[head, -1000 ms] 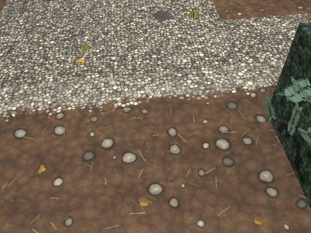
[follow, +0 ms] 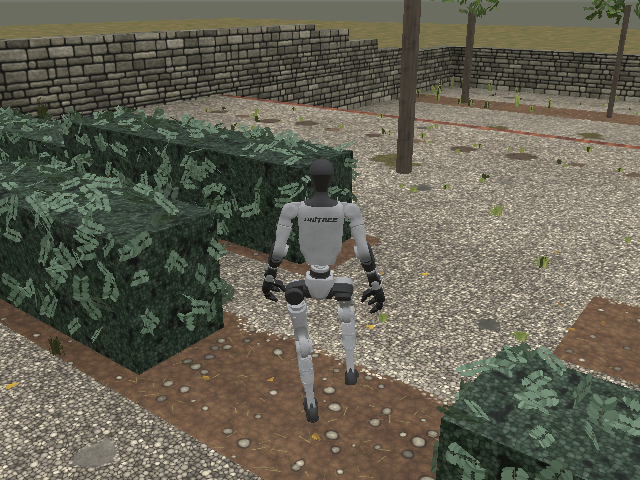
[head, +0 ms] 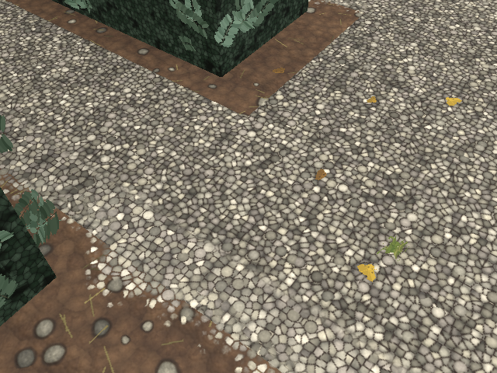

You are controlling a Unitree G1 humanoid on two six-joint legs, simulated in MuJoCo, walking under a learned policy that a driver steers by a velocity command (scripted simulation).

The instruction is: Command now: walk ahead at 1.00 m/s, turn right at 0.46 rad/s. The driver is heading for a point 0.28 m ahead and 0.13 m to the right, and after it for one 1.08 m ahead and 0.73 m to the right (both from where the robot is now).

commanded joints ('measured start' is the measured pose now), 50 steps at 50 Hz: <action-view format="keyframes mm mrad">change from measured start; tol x32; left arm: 1 -65 42 7 -62 -8 -5 -20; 10 399 203 79 81 20 -26 3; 18 -76 192 80 -189 -27 -37 23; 50 46 172 126 -208 -34 101 32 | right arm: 1 -92 -55 -5 -67 10 -49 10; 50 -308 -113 -84 -262 38 100 -47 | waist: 1 25 61 122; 12 115 -143 -515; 17 -61 139 -29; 50 55 135 -156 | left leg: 1 -197 226 1 -239 536 -10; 8 23 294 98 295 1391 -119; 9 -71 299 74 593 1277 -128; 11 -688 11 -112 1430 -375 -222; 12 -718 20 -316 1487 -312 -194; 28 -397 47 -294 157 285 -209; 31 79 395 -553 92 802 -23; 33 120 592 -845 76 579 198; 50 -309 395 -40 170 40 -52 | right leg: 1 58 -4 -69 -191 215 -25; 8 503 248 -262 -523 291 -101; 11 1154 -68 353 -490 884 -338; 12 1223 -202 648 -662 651 -455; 14 825 -115 576 -848 273 -362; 18 318 68 295 -875 577 -283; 22 390 178 221 -740 696 -158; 29 505 190 414 -546 215 -45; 32 90 297 163 44 -570 72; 50 542 119 -118 -588 -68 -9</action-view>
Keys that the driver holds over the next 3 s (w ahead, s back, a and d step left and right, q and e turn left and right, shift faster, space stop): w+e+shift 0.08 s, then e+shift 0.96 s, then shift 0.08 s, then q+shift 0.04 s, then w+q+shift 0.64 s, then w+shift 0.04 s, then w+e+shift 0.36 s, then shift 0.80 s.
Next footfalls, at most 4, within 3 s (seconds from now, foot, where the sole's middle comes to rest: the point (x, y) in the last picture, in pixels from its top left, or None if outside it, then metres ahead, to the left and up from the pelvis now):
0.20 right None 0.41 -0.11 -0.77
0.60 left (284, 313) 0.67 -0.06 -0.77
1.00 right None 0.41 -0.19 -0.77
1.60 left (327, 293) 0.73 -0.19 -0.77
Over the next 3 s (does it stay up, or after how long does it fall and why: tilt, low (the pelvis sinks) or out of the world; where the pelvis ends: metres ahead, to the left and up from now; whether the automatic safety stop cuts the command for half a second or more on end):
stays up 1.33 -0.76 0.00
